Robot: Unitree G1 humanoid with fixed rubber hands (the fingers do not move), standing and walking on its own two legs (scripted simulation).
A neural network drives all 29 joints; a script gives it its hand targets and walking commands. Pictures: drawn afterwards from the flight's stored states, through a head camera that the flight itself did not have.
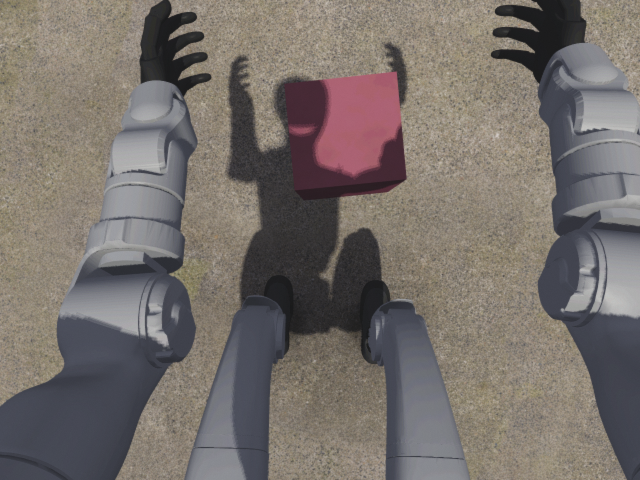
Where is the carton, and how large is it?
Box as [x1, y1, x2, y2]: [284, 72, 406, 199]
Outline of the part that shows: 396,72 284,84 294,188 303,199 388,191 406,178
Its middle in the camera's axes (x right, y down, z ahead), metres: +0.05 -0.20 +0.85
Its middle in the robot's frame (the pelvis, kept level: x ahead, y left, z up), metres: +0.54 -0.02 -0.53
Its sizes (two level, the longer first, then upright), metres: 0.210 0.200 0.250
